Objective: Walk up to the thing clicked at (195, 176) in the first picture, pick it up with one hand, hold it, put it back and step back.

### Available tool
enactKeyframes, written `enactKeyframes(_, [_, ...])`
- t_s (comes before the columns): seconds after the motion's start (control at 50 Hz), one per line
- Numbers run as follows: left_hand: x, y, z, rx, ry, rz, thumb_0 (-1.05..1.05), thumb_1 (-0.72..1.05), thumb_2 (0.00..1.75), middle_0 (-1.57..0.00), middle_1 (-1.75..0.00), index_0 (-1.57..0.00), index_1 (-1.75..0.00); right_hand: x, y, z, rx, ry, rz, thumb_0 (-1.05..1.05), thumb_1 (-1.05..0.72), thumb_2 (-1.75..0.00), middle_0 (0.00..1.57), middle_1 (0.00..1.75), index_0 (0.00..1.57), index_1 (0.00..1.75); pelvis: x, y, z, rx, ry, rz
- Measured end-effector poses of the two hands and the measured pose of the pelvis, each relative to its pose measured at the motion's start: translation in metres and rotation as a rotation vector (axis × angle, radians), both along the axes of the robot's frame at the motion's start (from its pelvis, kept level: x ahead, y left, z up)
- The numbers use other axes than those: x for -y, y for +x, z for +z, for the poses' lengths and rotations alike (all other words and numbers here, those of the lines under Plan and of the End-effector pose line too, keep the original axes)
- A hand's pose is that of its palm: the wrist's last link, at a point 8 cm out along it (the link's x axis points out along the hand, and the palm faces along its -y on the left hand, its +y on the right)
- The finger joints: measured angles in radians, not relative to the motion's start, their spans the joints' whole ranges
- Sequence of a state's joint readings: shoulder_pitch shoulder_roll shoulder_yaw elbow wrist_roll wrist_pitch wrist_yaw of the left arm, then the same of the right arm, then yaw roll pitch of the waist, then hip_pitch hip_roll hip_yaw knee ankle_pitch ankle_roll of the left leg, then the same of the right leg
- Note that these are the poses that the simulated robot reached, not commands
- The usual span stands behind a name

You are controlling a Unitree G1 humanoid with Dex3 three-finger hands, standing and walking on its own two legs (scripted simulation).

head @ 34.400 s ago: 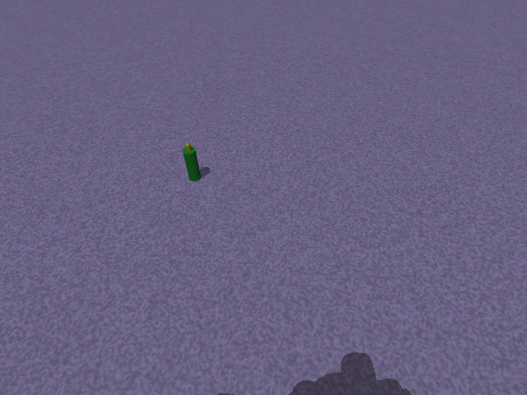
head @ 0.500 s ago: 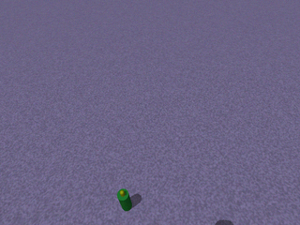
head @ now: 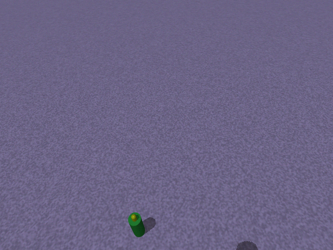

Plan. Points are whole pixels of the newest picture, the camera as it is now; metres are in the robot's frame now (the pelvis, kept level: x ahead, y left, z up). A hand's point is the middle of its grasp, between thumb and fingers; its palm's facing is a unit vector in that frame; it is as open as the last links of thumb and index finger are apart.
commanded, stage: stand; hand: left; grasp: from the side
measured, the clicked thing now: (136, 224) +0.41 +0.20 -0.66
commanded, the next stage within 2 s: step back in 0.68 s
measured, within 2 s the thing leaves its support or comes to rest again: neither
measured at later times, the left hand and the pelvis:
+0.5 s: hand out of the picture +0.08 +0.25 -0.16, palm faces +0.00 -0.94 -0.34, open 7.4 cm; pelvis +0.01 +0.00 +0.00, yaw +0 degrees
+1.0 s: hand out of the picture +0.10 +0.31 -0.18, palm faces -0.01 -0.92 -0.38, open 7.4 cm; pelvis -0.04 +0.04 -0.03, yaw +1 degrees
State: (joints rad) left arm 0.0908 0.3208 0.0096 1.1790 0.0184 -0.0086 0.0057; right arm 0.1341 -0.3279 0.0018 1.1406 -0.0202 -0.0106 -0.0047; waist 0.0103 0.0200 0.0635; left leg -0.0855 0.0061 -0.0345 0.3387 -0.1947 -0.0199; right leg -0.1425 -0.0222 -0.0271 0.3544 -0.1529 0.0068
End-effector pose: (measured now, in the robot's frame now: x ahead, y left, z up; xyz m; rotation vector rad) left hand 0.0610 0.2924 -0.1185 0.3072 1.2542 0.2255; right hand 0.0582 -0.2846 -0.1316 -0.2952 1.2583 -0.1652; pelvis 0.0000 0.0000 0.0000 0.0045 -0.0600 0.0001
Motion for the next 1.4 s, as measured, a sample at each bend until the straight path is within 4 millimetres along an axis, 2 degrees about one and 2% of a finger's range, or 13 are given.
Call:
enactKeyframes(0.68, [0.0, 0.017, 0.0, 0.007, -0.007, -0.005, 0.0, 0.9, 0.89, -0.21, -0.3, -0.21, -0.3, 0.006, 0.017, 0.006, 0.009, -0.015, 0.0, 0.01, -0.91, -0.9, 0.21, 0.3, 0.2, 0.3, 0.0, 0.012, 0.001, -0.013, -0.003, -0.004])
enactKeyframes(0.78, [-0.009, 0.017, -0.002, 0.021, 0.006, 0.01, 0.0, 0.9, 0.89, -0.21, -0.3, -0.21, -0.3, 0.012, 0.016, 0.003, 0.01, -0.025, -0.014, 0.01, -0.91, -0.9, 0.21, 0.3, 0.2, 0.3, -0.002, -0.001, -0.004, -0.024, -0.01, 0.001])
enactKeyframes(0.9, [-0.035, 0.018, -0.009, 0.04, 0.033, -0.029, 0.0, 0.9, 0.89, -0.21, -0.3, -0.21, -0.3, 0.013, -0.002, 0.004, -0.007, -0.073, -0.016, 0.01, -0.91, -0.9, 0.21, 0.3, 0.2, 0.3, -0.02, -0.025, -0.013, -0.036, -0.001, 0.002])
enactKeyframes(0.98, [-0.056, 0.029, -0.023, 0.086, 0.035, -0.053, 0.01, 0.9, 0.89, -0.21, -0.3, -0.21, -0.3, 0.005, -0.029, 0.003, -0.029, -0.119, -0.02, 0.01, -0.91, -0.9, 0.21, 0.3, 0.2, 0.3, -0.039, -0.038, -0.026, -0.052, -0.016, 0.013])
enactKeyframes(1.04, [-0.063, 0.032, -0.026, 0.107, 0.036, -0.056, 0.01, 0.9, 0.89, -0.21, -0.3, -0.21, -0.3, -0.008, -0.052, 0.007, -0.069, -0.127, -0.016, 0.01, -0.91, -0.9, 0.21, 0.3, 0.2, 0.3, -0.043, -0.049, -0.025, -0.041, -0.008, 0.004])
enactKeyframes(1.1, [-0.061, 0.025, -0.024, 0.098, 0.025, -0.067, 0.0, 0.9, 0.89, -0.21, -0.3, -0.21, -0.3, -0.018, -0.069, 0.012, -0.083, -0.125, -0.025, 0.01, -0.91, -0.9, 0.21, 0.3, 0.2, 0.3, -0.047, -0.056, -0.019, -0.049, -0.021, 0.001])
enactKeyframes(1.18, [-0.057, 0.007, -0.022, 0.069, 0.014, -0.097, 0.0, 0.9, 0.89, -0.21, -0.3, -0.21, -0.3, -0.025, -0.077, 0.01, -0.05, -0.118, -0.043, 0.01, -0.91, -0.9, 0.21, 0.3, 0.2, 0.3, -0.052, -0.067, -0.016, -0.053, -0.02, -0.025])
enactKeyframes(1.28, [-0.053, -0.018, -0.021, 0.044, 0.025, -0.123, 0.0, 0.9, 0.89, -0.21, -0.3, -0.21, -0.3, -0.029, -0.081, -0.001, 0.026, -0.085, -0.056, 0.01, -0.9, -0.9, 0.21, 0.3, 0.2, 0.3, -0.051, -0.084, -0.021, -0.04, -0.006, -0.057])
enactKeyframes(1.4, [-0.044, -0.049, -0.015, 0.058, 0.051, -0.127, 0.01, 0.9, 0.89, -0.21, -0.3, -0.21, -0.3, -0.022, -0.09, -0.02, 0.073, -0.038, -0.07, 0.01, -0.9, -0.9, 0.21, 0.3, 0.2, 0.3, -0.042, -0.108, -0.029, -0.012, -0.036, -0.064])
